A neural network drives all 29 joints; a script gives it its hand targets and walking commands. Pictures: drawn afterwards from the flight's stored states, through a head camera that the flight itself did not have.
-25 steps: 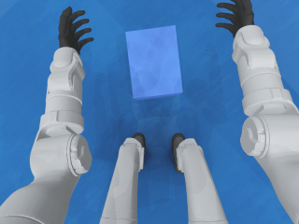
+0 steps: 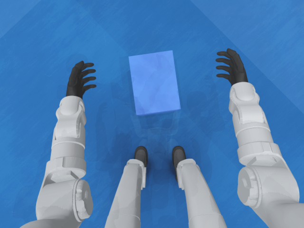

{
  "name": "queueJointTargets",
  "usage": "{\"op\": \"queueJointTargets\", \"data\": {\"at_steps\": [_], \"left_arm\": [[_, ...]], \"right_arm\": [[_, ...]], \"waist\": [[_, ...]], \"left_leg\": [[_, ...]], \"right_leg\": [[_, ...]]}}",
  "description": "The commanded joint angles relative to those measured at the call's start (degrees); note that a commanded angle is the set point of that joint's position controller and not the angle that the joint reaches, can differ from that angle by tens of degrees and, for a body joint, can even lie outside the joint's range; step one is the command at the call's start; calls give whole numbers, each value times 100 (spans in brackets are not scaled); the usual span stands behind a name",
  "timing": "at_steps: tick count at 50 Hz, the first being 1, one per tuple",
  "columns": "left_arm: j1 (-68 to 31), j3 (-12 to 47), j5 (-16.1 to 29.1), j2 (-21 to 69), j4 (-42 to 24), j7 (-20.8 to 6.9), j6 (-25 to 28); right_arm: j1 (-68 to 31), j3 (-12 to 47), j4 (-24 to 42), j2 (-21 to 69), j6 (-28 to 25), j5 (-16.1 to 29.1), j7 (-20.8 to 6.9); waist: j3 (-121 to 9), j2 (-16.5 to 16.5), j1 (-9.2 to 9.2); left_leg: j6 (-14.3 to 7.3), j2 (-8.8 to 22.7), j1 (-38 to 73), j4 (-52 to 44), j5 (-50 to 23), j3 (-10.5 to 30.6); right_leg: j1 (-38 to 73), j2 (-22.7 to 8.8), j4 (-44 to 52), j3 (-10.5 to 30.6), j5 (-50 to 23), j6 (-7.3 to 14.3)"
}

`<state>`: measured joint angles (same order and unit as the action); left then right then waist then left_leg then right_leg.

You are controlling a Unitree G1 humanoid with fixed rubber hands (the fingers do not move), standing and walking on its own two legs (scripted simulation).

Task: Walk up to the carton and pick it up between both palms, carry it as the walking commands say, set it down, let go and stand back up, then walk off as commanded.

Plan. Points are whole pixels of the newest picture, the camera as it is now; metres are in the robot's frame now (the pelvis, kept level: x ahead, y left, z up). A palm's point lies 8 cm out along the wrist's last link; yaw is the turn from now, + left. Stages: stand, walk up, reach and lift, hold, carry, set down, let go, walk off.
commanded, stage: let go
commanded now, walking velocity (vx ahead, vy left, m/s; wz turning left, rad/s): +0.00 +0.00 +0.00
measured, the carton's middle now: (154, 86) +0.51 +0.02 -0.61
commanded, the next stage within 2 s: stand in 1.00 s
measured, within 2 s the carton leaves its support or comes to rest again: neither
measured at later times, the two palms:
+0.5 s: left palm (46, 175) +0.23 +0.23 +0.00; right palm (291, 159) +0.26 -0.23 -0.01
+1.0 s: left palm (38, 187) +0.22 +0.23 +0.01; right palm (302, 181) +0.22 -0.23 +0.01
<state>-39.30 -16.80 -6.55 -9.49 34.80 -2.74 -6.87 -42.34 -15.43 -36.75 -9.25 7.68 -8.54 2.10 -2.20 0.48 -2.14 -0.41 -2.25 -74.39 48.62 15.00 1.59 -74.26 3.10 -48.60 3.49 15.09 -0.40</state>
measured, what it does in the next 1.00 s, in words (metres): rises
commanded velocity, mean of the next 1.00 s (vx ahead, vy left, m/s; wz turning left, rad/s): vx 0.00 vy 0.00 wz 0.00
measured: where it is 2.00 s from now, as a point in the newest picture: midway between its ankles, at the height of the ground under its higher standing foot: (160, 171)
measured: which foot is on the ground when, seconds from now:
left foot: down 0.00-1.00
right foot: down 0.00-1.00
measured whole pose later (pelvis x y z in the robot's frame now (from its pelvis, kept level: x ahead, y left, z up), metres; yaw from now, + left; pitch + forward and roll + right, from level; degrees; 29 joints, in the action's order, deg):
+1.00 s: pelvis +0.06 +0.00 +0.07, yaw +2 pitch -4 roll +0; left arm 12.1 -2.5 -0.8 -12.0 23.7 -3.3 -10.5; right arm 13.4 -2.3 -24.2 -12.1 7.3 0.1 -3.6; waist 5.3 0.0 -0.1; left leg -0.8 -2.0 -5.5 25.9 15.9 3.1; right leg -4.7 1.9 -25.5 2.2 16.3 0.8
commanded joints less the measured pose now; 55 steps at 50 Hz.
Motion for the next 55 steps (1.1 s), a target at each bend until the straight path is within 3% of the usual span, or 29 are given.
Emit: {"op": "queueJointTargets", "data": {"at_steps": [1, 11, 18, 27, 37, 45, 50, 51, 53, 55], "left_arm": [[302, 172, 142, -774, -1141, -87, 95], [2508, 802, 540, -476, -790, -208, 536], [3881, 1038, 606, -533, -1087, -85, 742], [4964, 1170, 689, -739, -1445, -130, 641], [4976, 1255, 625, -808, -1635, -212, 131], [5019, 1256, 546, -855, -1590, -167, -76], [4985, 1251, 607, -794, -1669, 49, -452], [4848, 1135, 524, -1583, -877, 306, -43], [4815, 1180, 439, -1480, -731, 383, 284], [4771, 1213, 430, -1383, -537, 371, 438]], "right_arm": [[110, 242, 1298, -533, -125, 143, -7], [2492, 579, 817, -603, -591, 443, -255], [3884, 860, 1003, -589, -811, 661, -371], [5120, 1031, 1630, -750, -710, 746, -484], [5321, 1176, 1893, -777, -198, 800, -643], [5369, 1080, 1830, -779, -15, 780, -631], [5463, 1157, 1715, -947, -205, 930, -490], [5084, 1038, 986, -1437, -363, 625, -247], [5274, 1048, 771, -1443, -488, 582, -126], [5185, 1068, 561, -1437, -577, 575, -101]], "waist": [[-5890, 28, -114], [-3147, -45, 42], [-1927, -126, 116], [-546, 38, 140], [522, 7, 186], [524, -19, 228], [239, -33, 124], [355, 311, 43], [217, 99, 193], [198, -107, 189]], "left_leg": [[214, -64, 4130, -206, -3274, -58], [253, 110, 4843, -1281, -2103, 74], [187, 138, 5562, -1860, -1725, 71], [108, 19, 6403, -2527, -1478, -28], [84, -28, 6839, -2752, -708, -119], [11, -22, 6932, -2685, -1109, -64], [74, -53, 6670, -2542, -1330, 1], [217, 353, 6236, -2343, -1054, 156], [170, 369, 6279, -2413, -531, 237], [100, 439, 6192, -2494, -309, 364]], "right_leg": [[3731, 92, 197, -158, -2772, -219], [4087, -44, 1239, -249, -1415, -93], [5247, -120, 1868, -165, -1357, -54], [6578, -120, 2639, -145, -1437, -101], [6750, -220, 2842, -203, -766, -117], [7010, -108, 2705, -259, -1243, -124], [6965, -71, 2525, -326, -1535, -131], [6351, -418, 2532, -30, -965, -164], [6263, -498, 2613, 188, -261, -89], [6251, -489, 2566, 214, -136, -26]]}}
